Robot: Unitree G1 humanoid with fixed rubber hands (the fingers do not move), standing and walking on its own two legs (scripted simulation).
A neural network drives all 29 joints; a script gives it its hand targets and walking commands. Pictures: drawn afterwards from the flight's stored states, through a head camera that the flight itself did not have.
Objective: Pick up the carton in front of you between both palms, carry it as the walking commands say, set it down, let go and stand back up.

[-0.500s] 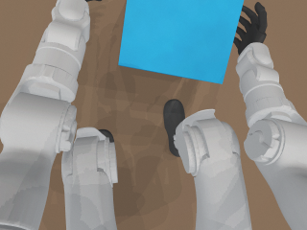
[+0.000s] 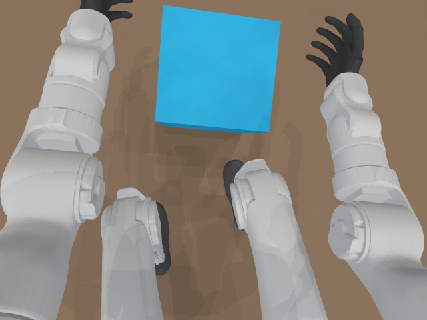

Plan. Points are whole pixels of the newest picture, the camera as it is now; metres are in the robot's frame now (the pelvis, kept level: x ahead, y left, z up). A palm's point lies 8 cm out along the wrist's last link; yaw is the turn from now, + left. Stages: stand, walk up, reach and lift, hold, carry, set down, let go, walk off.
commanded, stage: set down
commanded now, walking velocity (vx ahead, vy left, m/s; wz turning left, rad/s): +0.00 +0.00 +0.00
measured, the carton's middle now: (212, 84) +0.49 -0.10 -0.32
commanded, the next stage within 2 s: let go in 0.64 s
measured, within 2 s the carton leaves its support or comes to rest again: neither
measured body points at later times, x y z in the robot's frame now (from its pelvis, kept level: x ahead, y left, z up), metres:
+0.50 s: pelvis +0.03 +0.00 +0.12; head +0.33 -0.01 +0.46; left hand +0.59 +0.08 +0.01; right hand +0.45 -0.29 +0.02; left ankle +0.08 +0.13 -0.41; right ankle +0.15 -0.13 -0.41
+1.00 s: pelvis +0.08 -0.02 +0.25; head +0.30 -0.02 +0.64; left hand +0.48 +0.13 +0.14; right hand +0.39 -0.28 +0.15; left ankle +0.08 +0.13 -0.41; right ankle +0.15 -0.13 -0.41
